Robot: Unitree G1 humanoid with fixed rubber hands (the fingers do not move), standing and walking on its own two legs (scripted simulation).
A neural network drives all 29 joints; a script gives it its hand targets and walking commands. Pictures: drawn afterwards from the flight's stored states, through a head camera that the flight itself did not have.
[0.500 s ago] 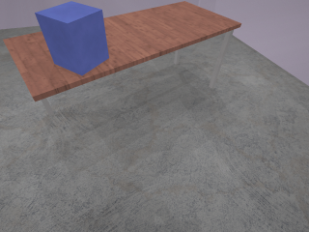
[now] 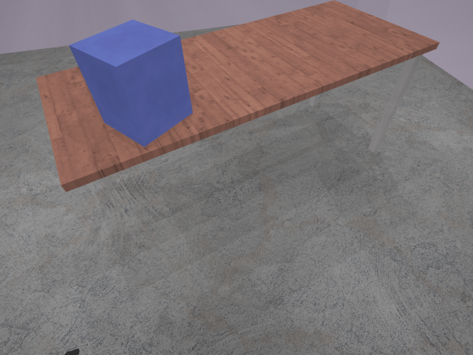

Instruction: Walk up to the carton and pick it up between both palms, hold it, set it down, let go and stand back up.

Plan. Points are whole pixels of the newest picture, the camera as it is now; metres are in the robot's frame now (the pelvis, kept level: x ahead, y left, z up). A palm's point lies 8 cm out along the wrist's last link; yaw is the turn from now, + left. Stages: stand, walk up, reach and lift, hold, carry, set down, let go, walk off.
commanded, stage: walk up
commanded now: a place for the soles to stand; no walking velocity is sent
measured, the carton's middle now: (138, 83) +0.84 +0.32 +0.02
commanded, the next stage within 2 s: none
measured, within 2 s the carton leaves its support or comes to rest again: neither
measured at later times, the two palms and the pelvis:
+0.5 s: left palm (53, 328) +0.21 +0.37 -0.13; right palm (376, 325) +0.22 -0.24 -0.10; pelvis +0.15 +0.06 -0.01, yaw +6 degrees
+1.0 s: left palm (85, 306) +0.24 +0.30 -0.08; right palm (407, 290) +0.29 -0.33 -0.12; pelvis +0.19 -0.03 +0.00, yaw +11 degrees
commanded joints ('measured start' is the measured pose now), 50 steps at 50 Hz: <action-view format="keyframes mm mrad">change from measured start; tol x32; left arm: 1 16 234 87 -97 6 -47 16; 50 -23 188 80 -168 -4 87 53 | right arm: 1 90 -214 -81 -30 17 9 9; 50 141 -216 -90 -24 6 63 -79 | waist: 1 16 -108 43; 16 -4 -243 -49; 21 -60 315 -200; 35 84 110 -22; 37 138 -360 -155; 50 61 -88 -145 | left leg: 1 -253 103 -36 71 212 -1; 15 -171 104 189 -506 21 0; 18 347 22 95 -709 247 36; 21 616 372 -736 -711 752 305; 27 417 262 -425 -560 975 248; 35 -47 239 -337 -400 739 150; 38 -317 -48 -4 75 -186 13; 50 -167 45 39 -67 -7 -19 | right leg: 1 266 -237 210 -483 376 99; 17 245 -185 -50 73 445 -70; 21 -412 94 141 555 -291 60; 32 -320 -43 251 295 -154 31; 37 432 -279 439 -340 497 30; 47 269 -208 139 -372 738 280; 50 448 -199 172 -349 358 144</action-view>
